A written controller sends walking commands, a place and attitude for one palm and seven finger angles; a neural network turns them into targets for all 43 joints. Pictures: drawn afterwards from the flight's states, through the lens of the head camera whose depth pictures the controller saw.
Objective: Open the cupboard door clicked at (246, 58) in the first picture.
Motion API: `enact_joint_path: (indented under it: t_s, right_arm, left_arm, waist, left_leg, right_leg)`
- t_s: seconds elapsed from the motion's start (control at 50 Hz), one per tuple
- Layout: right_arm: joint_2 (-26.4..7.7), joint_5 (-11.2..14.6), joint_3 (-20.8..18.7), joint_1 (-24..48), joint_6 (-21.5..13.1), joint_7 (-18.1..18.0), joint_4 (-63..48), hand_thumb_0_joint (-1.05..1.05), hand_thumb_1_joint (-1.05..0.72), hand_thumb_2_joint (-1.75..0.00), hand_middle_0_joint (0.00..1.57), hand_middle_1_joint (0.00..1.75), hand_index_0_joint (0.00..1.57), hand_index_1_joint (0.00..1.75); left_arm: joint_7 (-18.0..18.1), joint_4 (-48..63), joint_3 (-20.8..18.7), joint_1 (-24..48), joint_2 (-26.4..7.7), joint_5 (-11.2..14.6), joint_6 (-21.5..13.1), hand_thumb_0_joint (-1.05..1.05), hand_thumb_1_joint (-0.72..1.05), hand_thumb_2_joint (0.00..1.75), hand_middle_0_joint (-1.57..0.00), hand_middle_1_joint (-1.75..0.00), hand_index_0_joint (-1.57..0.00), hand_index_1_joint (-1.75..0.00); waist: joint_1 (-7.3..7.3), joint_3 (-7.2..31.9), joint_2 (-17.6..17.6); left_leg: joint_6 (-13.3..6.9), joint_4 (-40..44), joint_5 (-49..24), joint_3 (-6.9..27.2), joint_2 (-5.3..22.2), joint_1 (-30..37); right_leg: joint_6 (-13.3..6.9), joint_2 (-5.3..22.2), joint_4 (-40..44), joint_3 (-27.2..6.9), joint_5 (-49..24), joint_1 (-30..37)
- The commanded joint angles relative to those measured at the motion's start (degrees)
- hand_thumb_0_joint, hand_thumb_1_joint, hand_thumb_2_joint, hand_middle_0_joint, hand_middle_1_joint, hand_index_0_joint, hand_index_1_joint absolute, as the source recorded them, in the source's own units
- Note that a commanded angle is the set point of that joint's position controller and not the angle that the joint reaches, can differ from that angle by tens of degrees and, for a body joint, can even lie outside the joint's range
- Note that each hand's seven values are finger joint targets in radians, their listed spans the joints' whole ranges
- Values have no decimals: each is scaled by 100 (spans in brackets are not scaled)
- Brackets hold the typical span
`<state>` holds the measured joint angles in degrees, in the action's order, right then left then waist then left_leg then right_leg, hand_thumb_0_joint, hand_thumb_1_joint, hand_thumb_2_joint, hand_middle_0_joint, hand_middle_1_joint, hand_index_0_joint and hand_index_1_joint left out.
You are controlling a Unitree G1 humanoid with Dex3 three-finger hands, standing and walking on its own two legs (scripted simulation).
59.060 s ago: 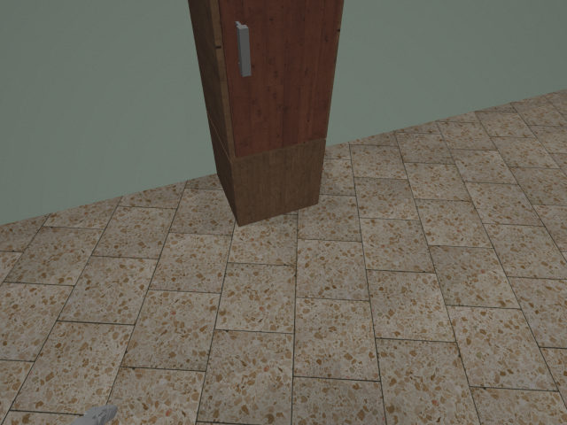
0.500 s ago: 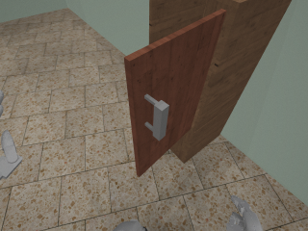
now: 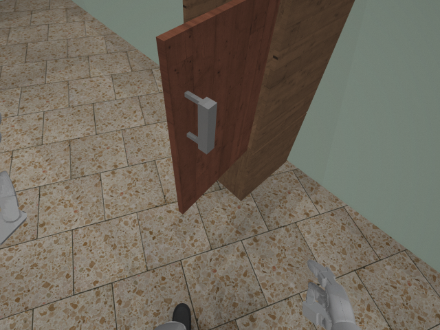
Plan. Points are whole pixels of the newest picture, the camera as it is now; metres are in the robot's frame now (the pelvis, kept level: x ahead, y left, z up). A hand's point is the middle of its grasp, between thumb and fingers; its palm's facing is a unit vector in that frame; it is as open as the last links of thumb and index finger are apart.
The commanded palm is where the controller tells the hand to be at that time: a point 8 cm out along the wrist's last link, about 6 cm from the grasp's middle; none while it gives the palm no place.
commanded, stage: stop stepping back and stand still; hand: left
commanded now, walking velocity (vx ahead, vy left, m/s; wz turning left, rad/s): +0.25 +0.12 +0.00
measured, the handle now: (198, 122) +0.50 +0.08 +0.07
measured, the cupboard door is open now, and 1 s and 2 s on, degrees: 97 97 97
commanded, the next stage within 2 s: let the arm hang, fingers relaxed in 1.28 s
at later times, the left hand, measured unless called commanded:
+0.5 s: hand (8, 311) +0.12 +0.22 +0.18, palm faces +0.38 -0.79 -0.48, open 7.4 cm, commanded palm +0.07 +0.28 +0.18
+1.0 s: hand out of the picture +0.07 +0.27 +0.17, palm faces +0.39 -0.79 -0.47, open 7.4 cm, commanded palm +0.02 +0.31 +0.18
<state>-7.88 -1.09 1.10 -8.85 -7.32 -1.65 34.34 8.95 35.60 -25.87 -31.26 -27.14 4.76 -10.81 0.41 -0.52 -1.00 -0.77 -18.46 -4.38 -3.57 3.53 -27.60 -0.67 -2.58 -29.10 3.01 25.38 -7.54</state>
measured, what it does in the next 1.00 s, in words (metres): walks backwards: right foot, then left foot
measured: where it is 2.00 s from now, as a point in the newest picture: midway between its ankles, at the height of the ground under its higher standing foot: outside the picture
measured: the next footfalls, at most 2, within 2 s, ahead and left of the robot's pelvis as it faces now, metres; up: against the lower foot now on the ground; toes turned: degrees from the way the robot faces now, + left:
right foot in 0.02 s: -0.09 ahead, -0.10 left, +0.00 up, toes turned -2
left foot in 0.24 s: -0.02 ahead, +0.10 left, +0.00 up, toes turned +0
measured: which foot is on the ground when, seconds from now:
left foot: down 0.00-0.02, up 0.04-0.22, down 0.24-1.00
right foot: up 0.00-0.00, down 0.02-1.00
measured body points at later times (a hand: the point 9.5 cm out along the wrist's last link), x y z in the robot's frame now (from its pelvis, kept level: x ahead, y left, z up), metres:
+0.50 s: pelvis -0.07 -0.02 +0.00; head -0.08 -0.02 +0.45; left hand +0.10 +0.26 +0.20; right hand +0.08 -0.27 -0.08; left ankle -0.04 +0.09 -0.72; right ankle -0.13 -0.10 -0.73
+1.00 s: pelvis -0.12 +0.01 +0.01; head -0.12 +0.02 +0.46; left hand +0.05 +0.31 +0.20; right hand +0.04 -0.22 -0.07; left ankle -0.06 +0.10 -0.73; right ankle -0.13 -0.10 -0.73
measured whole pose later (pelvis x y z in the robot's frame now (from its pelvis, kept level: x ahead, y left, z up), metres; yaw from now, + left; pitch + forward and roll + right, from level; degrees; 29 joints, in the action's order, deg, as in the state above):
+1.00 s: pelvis -0.12 +0.01 +0.01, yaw -1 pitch -1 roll -2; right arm -11.1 -0.5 1.2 -12.6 -7.0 -3.9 34.6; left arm 8.5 28.4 -23.8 -33.7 -24.4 2.2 -12.5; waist 0.1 -1.1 -0.1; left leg -2.0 -25.1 7.7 -0.8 -0.2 -16.6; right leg -1.0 -2.0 -22.3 2.5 12.7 -8.7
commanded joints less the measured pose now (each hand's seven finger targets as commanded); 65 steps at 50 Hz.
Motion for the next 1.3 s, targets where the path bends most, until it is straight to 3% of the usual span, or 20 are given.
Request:
enact_joint_path:
  t_s: [0.0, 0.02, 0.08, 0.14, 0.2, 0.24, 0.28, 0.32, 0.36, 0.4, 0.44, 0.5, 0.56, 0.6, 0.64, 0.68, 0.88, 1.04, 1.18, 1.28]
  right_arm:
    - [-916, 112, -328, 355, 69, -90, -751, 0, -90, -90, 20, 30, 20, 30]
    - [-1011, 91, -323, 465, 53, -115, -751, 0, -90, -90, 20, 30, 20, 30]
    - [-936, 247, -276, 251, -1, -179, -752, 0, -90, -90, 20, 30, 20, 30]
    - [-1041, 210, -252, 353, -45, -328, -656, 0, -90, -90, 20, 30, 20, 30]
    - [-1169, 197, -351, 61, -77, -353, -550, 0, -90, -90, 20, 30, 20, 30]
    - [-1357, 267, -437, -48, -57, -320, -693, 0, -90, -90, 20, 30, 20, 30]
    - [-1247, 228, -417, -82, -85, -223, -743, 0, -90, -90, 20, 30, 20, 30]
    - [-1254, 151, -374, 169, -159, -202, -765, 0, -90, -90, 20, 30, 20, 30]
    - [-1212, 182, -324, 269, -160, -197, -813, 0, -90, -90, 20, 30, 20, 30]
    - [-1066, 147, -347, 221, -76, -164, -889, 0, -90, -90, 20, 30, 20, 30]
    - [-1081, 194, -448, 151, -24, -120, -804, 0, -90, -90, 20, 30, 20, 30]
    - [-966, 155, -327, 33, -72, -183, -735, 0, -90, -90, 20, 30, 20, 30]
    - [-1020, 143, -282, 13, -102, -285, -615, 0, -90, -90, 20, 30, 20, 30]
    - [-1213, 153, -374, 35, -157, -332, -637, 0, -90, -90, 20, 30, 20, 30]
    - [-1221, 187, -359, 20, -186, -359, -686, 0, -90, -90, 20, 30, 20, 30]
    - [-1144, 144, -278, 88, -183, -335, -685, 0, -90, -90, 20, 30, 20, 30]
    - [-1040, 63, -241, 233, -223, -288, -836, 0, -90, -90, 20, 30, 20, 30]
    - [-1115, 106, -282, 196, -292, -366, -718, 0, -90, -90, 20, 30, 20, 30]
    - [-1121, 73, -273, 227, -358, -386, -725, 0, -90, -90, 20, 30, 20, 30]
    - [-1050, 50, -260, 223, -343, -356, -729, 0, -90, -90, 20, 30, 20, 30]
  left_arm:
    - [22, 993, -1091, -581, -1324, 80, -396, 0, 90, 90, -20, -30, -20, -30]
    - [89, 1067, -1205, -432, -1388, 140, -415, 0, 90, 90, -20, -30, -20, -30]
    - [45, 506, -851, -413, -903, -41, -256, 0, 90, 90, -20, -30, -20, -30]
    - [102, -63, -612, 201, -729, -138, -205, 0, 90, 90, -20, -30, -20, -30]
    - [124, -274, -328, 567, -570, -184, -231, 0, 90, 90, -20, -30, -20, -30]
    - [124, 20, -237, 695, -641, -200, -297, 0, 90, 90, -20, -30, -20, -30]
    - [146, 249, -310, 588, -709, -284, -315, 0, 90, 90, -20, -30, -20, -30]
    - [71, 644, -512, 449, -933, -273, -295, 0, 90, 90, -20, -30, -20, -30]
    - [80, 559, -631, 136, -860, -300, -347, 0, 90, 90, -20, -30, -20, -30]
    - [70, 494, -713, -69, -864, -275, -440, 0, 90, 90, -20, -30, -20, -30]
    - [87, 457, -767, -53, -852, -189, -515, 0, 90, 90, -20, -30, -20, -30]
    - [108, 101, -743, 52, -740, -228, -535, 0, 90, 90, -20, -30, -20, -30]
    - [82, -363, -329, 380, -420, -229, -423, 0, 90, 90, -20, -30, -20, -30]
    - [82, -133, -197, 780, -469, -248, -426, 0, 90, 90, -20, -30, -20, -30]
    - [58, -301, -132, 625, -457, -289, -349, 0, 90, 90, -20, -30, -20, -30]
    - [20, 32, -159, 709, -565, -321, -339, 0, 90, 90, -20, -30, -20, -30]
    - [74, 420, -552, -66, -678, -235, -438, 0, 90, 90, -20, -30, -20, -30]
    - [36, -74, -176, 274, -403, -270, -369, 0, 90, 90, -20, -30, -20, -30]
    - [89, 352, -187, 644, -537, -385, -385, 0, 90, 90, -20, -30, -20, -30]
    - [108, 283, -346, 256, -574, -339, -394, 0, 90, 90, -20, -30, -20, -30]
  waist:
    - [-163, 864, -802]
    - [-254, 859, -720]
    - [-14, 833, -1068]
    - [-45, 327, -580]
    - [81, 705, -361]
    - [45, 1087, 265]
    - [-55, 993, 819]
    - [-81, 415, 941]
    - [-115, -152, 790]
    - [8, -200, 126]
    - [-42, 107, -676]
    - [-21, 393, -374]
    - [44, 322, 135]
    - [-54, 416, 476]
    - [-81, 303, 119]
    - [-58, 441, 326]
    - [-59, 261, 867]
    - [-24, 205, 412]
    - [-84, 276, 791]
    - [-94, 317, 642]
  left_leg:
    - [294, -2379, 2186, 3, -378, 1587]
    - [280, -3622, 2702, 319, -533, 874]
    - [154, -3380, 2305, 370, -217, -623]
    - [-4, -2034, 2096, -87, -322, 186]
    - [-277, -592, 802, -150, -487, 1670]
    - [-648, -1009, -1542, 664, 323, 2843]
    - [-967, -1047, -2447, 1379, 817, 2919]
    - [-717, -237, -373, 1406, 756, 1292]
    - [-475, -197, 1719, 1083, 494, 129]
    - [-67, -1249, 2356, 535, -170, 220]
    - [84, -2892, 2437, 386, -365, 130]
    - [49, -2292, 2487, 501, -104, 218]
    - [-35, -764, 1056, 338, -210, 1576]
    - [-252, -526, 170, 980, 355, 2098]
    - [-313, -623, 49, 987, 369, 1935]
    - [-241, -492, -235, 982, 287, 1731]
    - [-60, 163, 2454, 975, 117, 1033]
    - [-44, 273, 2551, 983, 148, 1286]
    - [-68, 560, 2929, 1101, 155, 1105]
    - [-16, 340, 2565, 983, 65, 1153]
  right_leg:
    - [-521, 1680, 2274, -1457, -806, -1345]
    - [-843, 2291, 2071, -1825, -1555, -1542]
    - [-429, 1686, 621, -819, -5174, 487]
    - [-426, 1629, 487, -808, -5297, 236]
    - [221, 1254, -374, -576, -5733, 109]
    - [600, 730, -1296, -318, -4565, -715]
    - [498, 371, -1268, -355, -1257, -1431]
    - [210, 305, -630, -194, 62, -492]
    - [116, 347, 334, -184, -593, 103]
    - [-339, 1072, 1349, -1373, -575, -405]
    - [-648, 1922, 1603, -2413, -1945, -340]
    - [-675, 1697, 858, -1531, -3618, 229]
    - [-193, 1013, 623, -897, -2880, -317]
    - [138, 511, 428, -667, -2061, -618]
    - [241, 383, 650, -674, -2165, -504]
    - [166, 390, 491, -505, -2421, -177]
    - [6, 359, 1104, -547, -791, -98]
    - [77, 299, 1260, -486, -738, -325]
    - [87, 235, 1049, -397, -792, -43]
    - [37, 316, 1205, -430, -842, -47]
